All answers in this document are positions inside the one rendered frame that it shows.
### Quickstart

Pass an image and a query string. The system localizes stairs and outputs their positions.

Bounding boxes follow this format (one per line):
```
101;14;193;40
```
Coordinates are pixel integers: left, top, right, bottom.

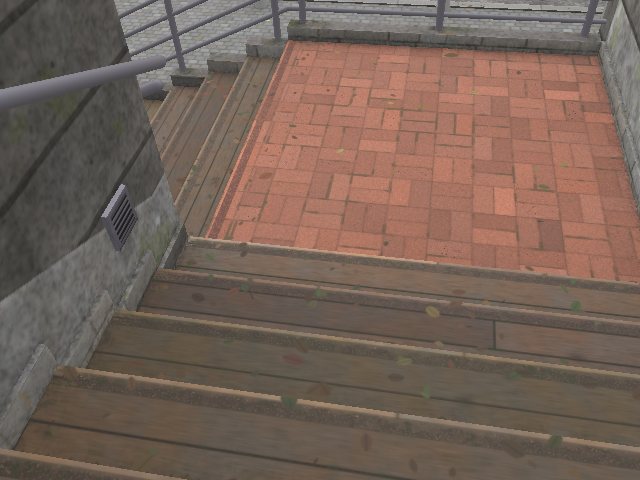
0;236;640;480
143;57;280;239

